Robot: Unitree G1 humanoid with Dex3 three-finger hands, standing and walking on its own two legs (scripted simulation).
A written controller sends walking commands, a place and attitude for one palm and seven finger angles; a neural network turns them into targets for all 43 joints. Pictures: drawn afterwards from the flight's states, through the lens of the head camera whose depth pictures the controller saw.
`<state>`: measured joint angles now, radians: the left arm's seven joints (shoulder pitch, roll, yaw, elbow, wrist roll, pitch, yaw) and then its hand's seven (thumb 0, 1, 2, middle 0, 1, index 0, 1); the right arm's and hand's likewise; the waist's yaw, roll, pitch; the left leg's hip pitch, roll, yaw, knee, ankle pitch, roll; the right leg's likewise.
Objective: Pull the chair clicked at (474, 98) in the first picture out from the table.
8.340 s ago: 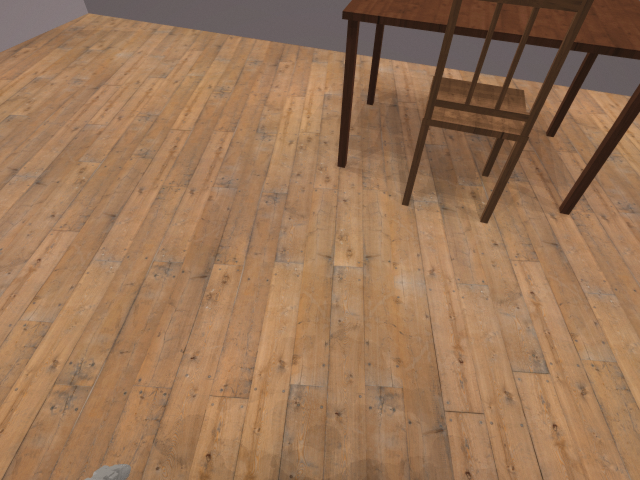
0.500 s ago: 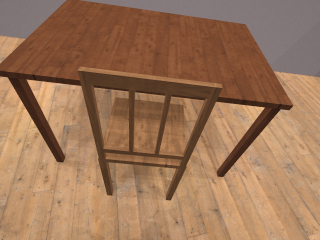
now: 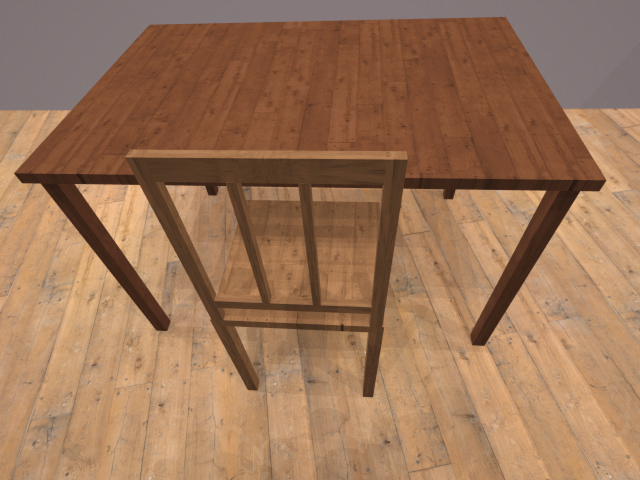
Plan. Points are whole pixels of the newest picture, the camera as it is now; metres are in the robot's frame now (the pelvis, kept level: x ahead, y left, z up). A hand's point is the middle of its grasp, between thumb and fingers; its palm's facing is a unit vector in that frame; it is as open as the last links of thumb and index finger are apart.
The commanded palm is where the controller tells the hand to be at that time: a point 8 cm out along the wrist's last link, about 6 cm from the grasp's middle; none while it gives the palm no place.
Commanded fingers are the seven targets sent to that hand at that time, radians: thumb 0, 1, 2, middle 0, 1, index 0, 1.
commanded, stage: come to a stop and stand still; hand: left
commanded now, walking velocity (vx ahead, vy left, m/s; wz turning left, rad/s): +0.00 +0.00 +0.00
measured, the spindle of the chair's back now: (252, 250) +0.50 +0.16 -0.06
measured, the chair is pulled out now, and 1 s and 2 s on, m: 0.00 0.00 0.00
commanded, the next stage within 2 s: look again from close up in 0.88 s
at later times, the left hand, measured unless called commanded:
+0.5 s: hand out of the picture +0.03 +0.21 -0.18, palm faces +0.06 -0.98 -0.21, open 7.3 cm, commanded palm none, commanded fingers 0.00 0.90 0.90 -0.20 -0.30 -0.20 -0.30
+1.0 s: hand out of the picture -0.03 +0.18 -0.18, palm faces +0.05 -0.98 -0.18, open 7.3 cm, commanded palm none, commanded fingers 0.00 0.90 0.90 -0.20 -0.30 -0.20 -0.30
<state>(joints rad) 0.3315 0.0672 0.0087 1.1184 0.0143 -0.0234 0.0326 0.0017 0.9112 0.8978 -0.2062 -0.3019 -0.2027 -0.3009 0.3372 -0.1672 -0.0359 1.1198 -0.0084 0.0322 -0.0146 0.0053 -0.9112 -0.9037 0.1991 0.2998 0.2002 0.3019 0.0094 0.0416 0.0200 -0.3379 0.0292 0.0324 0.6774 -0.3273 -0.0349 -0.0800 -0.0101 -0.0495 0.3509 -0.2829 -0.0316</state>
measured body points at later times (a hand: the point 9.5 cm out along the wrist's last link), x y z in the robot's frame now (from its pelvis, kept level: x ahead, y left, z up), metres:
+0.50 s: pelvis +0.02 +0.03 -0.01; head +0.03 +0.03 +0.44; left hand +0.03 +0.26 -0.17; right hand +0.07 -0.20 -0.16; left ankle +0.00 +0.14 -0.75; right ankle -0.06 -0.10 -0.75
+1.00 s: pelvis +0.01 +0.03 +0.00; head +0.02 +0.03 +0.45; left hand -0.03 +0.24 -0.17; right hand +0.00 -0.19 -0.17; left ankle +0.01 +0.14 -0.75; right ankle -0.06 -0.10 -0.75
